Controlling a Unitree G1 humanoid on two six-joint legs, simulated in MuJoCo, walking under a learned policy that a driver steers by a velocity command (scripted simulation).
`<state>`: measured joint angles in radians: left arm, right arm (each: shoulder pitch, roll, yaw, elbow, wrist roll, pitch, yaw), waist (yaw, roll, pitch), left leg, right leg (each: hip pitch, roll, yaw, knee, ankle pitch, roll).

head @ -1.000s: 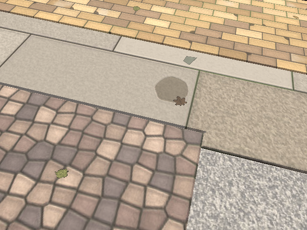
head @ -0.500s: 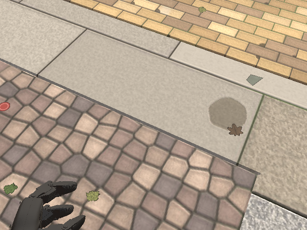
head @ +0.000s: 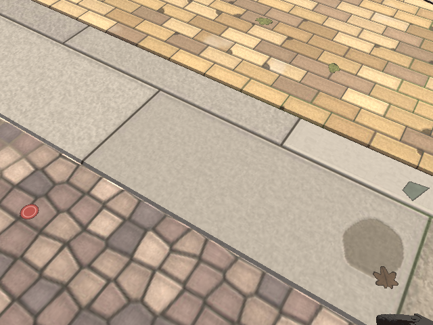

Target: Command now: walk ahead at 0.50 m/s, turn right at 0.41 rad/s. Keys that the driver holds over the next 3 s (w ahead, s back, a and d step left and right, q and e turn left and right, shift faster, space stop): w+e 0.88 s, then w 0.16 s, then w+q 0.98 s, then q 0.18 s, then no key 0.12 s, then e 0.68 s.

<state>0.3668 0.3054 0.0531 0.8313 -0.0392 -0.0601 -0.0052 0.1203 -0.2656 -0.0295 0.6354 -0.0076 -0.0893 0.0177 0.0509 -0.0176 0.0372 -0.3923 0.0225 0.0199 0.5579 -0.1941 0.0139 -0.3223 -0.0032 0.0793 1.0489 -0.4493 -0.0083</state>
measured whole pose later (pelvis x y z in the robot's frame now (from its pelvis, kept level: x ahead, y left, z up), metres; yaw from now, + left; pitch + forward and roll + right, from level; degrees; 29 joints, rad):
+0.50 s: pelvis +0.26 -0.07 -0.01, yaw -18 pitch +1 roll +1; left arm 0.13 0.31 0.07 0.66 -0.02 -0.04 -0.04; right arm 0.28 -0.31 -0.06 0.77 0.02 -0.08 -0.01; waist -0.03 0.00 0.08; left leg -0.26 0.05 0.02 1.16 -0.48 -0.02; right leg -0.45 0.06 -0.03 0.63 -0.20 -0.10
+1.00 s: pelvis +0.55 -0.14 +0.00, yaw -35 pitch +1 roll +2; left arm 0.35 0.30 0.05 0.77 -0.03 -0.03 0.02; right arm 0.12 -0.27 -0.05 0.67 0.00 -0.12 0.03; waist 0.04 -0.02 0.02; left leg -0.39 -0.06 0.00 0.52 -0.16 0.03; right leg -0.28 0.08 0.17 1.10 -0.48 -0.04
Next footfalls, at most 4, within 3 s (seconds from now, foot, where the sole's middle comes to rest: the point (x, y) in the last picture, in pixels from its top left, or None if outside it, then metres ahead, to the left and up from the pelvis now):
0.42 right None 0.36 -0.17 -0.77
0.90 left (263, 253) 0.70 -0.11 -0.77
1.36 right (363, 248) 0.74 -0.45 -0.77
1.88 left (312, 162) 1.10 -0.32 -0.77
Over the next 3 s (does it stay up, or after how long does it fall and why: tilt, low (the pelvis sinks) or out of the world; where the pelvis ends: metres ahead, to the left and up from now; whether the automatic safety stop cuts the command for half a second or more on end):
stays up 1.20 -0.40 0.01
